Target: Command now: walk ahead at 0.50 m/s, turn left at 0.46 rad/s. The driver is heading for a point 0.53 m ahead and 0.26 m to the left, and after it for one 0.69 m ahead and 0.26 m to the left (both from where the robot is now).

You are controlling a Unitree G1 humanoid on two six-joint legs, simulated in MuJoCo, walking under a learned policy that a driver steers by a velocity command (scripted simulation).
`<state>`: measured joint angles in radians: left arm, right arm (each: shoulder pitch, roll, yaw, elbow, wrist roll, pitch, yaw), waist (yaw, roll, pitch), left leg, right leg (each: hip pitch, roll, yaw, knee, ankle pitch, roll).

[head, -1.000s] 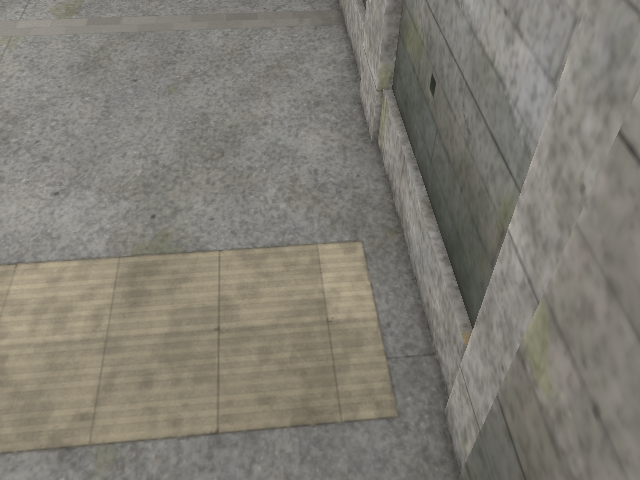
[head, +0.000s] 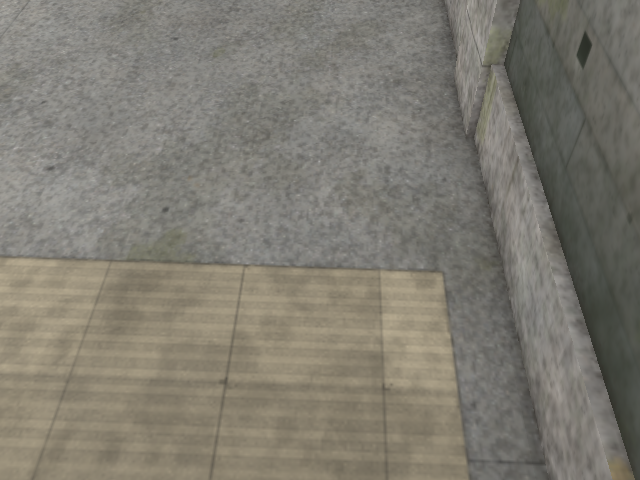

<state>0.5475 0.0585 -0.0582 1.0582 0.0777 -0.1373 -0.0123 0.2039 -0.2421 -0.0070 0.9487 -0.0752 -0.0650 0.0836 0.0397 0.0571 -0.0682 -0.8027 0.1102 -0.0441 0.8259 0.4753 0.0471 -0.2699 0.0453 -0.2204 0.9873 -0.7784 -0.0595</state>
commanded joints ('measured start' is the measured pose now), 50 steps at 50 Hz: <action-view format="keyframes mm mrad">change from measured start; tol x64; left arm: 1 237 95 27 3 -29 20 39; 50 -366 246 146 -333 -88 78 60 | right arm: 1 -268 -63 -16 -113 10 -21 -2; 8 437 -126 -88 41 123 86 -52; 50 -84 -34 -65 -300 80 27 -75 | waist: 1 108 -38 216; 50 -4 -33 -100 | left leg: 1 -266 49 -23 -252 -113 -1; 9 1530 208 -221 -41 425 376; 13 823 301 -631 -371 -859 309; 25 -374 -154 -147 845 -872 15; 40 491 -199 164 -271 -507 74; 43 1116 238 -668 -442 -248 421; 50 637 67 -235 -460 43 234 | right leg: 1 260 -325 347 -117 572 -64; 7 -315 -164 140 705 800 -8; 9 -1031 -82 224 1365 -211 86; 20 199 -36 139 -167 581 87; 23 440 -478 1125 -594 417 -220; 40 150 -262 54 -340 1220 25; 43 -482 -27 305 493 147 121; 50 -315 -138 310 51 420 90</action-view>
